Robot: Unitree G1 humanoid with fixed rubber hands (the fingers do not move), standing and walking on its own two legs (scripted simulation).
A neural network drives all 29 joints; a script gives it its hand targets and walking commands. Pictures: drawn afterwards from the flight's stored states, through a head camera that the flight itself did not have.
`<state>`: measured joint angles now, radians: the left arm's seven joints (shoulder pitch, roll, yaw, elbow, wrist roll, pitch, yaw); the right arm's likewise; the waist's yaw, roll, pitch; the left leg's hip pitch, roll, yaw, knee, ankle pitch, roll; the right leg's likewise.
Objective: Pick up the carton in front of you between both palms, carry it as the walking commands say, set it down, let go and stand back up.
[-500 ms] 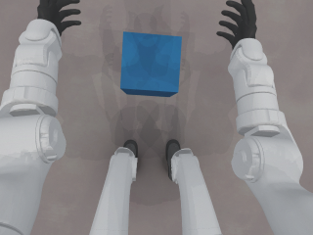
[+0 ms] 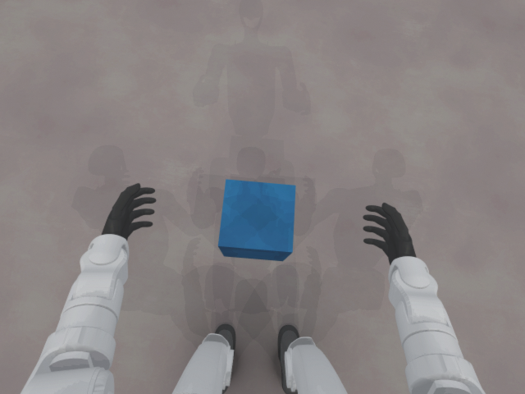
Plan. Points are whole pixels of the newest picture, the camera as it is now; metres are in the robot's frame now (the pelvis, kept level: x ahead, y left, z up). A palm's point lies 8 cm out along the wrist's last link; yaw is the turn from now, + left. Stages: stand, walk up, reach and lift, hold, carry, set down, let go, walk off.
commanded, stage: let go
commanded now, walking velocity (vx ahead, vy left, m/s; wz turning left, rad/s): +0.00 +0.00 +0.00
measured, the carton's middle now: (256, 223) +0.47 +0.01 -0.61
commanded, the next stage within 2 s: stand in 0.80 s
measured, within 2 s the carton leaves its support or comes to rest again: neither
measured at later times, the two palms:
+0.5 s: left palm (78, 359) +0.17 +0.23 -0.02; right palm (458, 366) +0.17 -0.24 -0.02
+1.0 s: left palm (56, 342) +0.18 +0.27 -0.04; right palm (466, 355) +0.18 -0.26 -0.04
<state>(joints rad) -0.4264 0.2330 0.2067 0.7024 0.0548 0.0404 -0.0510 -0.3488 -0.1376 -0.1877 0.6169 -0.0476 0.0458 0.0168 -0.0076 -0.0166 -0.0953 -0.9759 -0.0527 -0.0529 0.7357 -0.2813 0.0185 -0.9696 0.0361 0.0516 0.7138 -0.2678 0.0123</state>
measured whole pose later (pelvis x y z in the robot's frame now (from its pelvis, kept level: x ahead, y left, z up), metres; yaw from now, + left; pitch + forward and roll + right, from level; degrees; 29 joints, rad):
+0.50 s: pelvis +0.01 -0.01 +0.04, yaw +0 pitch -3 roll +0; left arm 0.22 0.22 0.07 0.43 0.03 0.09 -0.09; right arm 0.21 -0.20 -0.05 0.44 -0.01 0.08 0.07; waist 0.00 -0.01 0.11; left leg -0.15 -0.04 -0.06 0.45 -0.24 0.01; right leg -0.15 0.03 0.04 0.45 -0.24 -0.01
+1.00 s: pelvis +0.04 +0.00 +0.04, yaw +0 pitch -2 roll -1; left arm 0.21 0.28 0.05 0.58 0.04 0.07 0.00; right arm 0.20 -0.27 -0.04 0.59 -0.03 0.07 -0.01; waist 0.00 0.00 0.04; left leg -0.17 -0.04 -0.04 0.53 -0.33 0.03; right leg -0.17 0.02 0.05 0.51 -0.31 0.00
